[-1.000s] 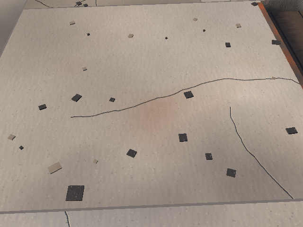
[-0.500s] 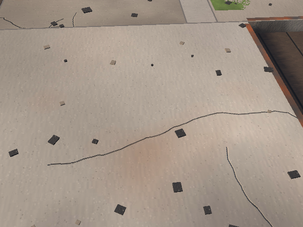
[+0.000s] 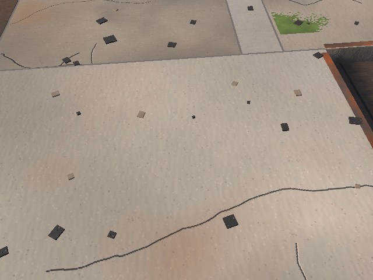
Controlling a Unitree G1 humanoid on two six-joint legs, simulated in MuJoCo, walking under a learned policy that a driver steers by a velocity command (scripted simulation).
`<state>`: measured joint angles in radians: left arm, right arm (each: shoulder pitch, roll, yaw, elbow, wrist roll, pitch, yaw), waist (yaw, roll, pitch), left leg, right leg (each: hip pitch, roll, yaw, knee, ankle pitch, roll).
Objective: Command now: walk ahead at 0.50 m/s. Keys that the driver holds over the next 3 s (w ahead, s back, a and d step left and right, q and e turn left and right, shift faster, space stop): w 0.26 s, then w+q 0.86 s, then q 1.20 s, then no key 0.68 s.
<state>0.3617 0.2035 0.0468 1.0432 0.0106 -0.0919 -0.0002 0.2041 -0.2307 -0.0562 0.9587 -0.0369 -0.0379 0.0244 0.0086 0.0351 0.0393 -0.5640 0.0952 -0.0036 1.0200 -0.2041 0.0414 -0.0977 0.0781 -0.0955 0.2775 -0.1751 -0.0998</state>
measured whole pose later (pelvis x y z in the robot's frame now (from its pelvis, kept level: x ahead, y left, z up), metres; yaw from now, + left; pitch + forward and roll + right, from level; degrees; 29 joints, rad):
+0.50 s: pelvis +0.27 +0.06 +0.00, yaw +5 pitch -1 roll +0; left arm 0.21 0.22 0.05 0.95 0.04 -0.07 -0.01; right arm 0.31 -0.22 -0.06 1.02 -0.01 -0.06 0.00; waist -0.01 -0.02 0.06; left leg -0.20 -0.10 0.04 0.37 -0.16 0.12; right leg -0.49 -0.07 0.01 1.06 -0.27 -0.03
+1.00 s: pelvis +0.54 +0.04 -0.01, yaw +21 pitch +1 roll +0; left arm 0.17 0.23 0.05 0.83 0.03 -0.08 0.01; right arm 0.30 -0.29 -0.09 0.88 -0.03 -0.03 0.02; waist -0.03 0.04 0.04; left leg -0.43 -0.02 -0.03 1.13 -0.34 0.07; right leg -0.26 0.01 -0.09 0.43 -0.18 -0.04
